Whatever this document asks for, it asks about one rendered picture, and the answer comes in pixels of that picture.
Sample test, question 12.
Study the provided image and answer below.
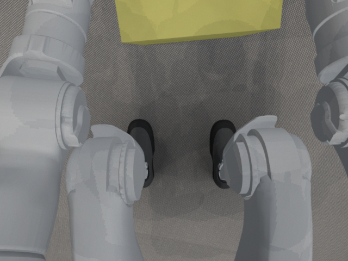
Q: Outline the robot right upper arm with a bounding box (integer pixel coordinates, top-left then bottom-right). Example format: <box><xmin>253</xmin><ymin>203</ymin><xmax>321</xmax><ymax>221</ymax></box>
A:
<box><xmin>310</xmin><ymin>76</ymin><xmax>348</xmax><ymax>177</ymax></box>

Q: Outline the carton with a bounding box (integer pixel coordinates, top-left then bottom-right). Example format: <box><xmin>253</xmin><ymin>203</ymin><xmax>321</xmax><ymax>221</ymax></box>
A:
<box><xmin>115</xmin><ymin>0</ymin><xmax>283</xmax><ymax>45</ymax></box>

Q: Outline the robot left forearm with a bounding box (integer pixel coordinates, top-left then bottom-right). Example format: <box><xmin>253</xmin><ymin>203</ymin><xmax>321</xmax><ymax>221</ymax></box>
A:
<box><xmin>0</xmin><ymin>0</ymin><xmax>94</xmax><ymax>86</ymax></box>

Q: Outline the robot left foot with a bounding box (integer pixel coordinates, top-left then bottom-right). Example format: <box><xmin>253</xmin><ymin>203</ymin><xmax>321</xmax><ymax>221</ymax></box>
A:
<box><xmin>127</xmin><ymin>119</ymin><xmax>155</xmax><ymax>188</ymax></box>

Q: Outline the left robot shin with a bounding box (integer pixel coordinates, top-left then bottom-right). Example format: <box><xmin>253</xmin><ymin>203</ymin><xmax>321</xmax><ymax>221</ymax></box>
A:
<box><xmin>65</xmin><ymin>125</ymin><xmax>148</xmax><ymax>195</ymax></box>

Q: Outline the robot left upper arm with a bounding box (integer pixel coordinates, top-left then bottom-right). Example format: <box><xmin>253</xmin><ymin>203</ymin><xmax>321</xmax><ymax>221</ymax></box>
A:
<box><xmin>0</xmin><ymin>76</ymin><xmax>90</xmax><ymax>261</ymax></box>

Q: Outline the robot right forearm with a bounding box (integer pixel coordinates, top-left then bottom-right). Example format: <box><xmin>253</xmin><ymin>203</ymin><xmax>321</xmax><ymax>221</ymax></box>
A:
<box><xmin>304</xmin><ymin>0</ymin><xmax>348</xmax><ymax>84</ymax></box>

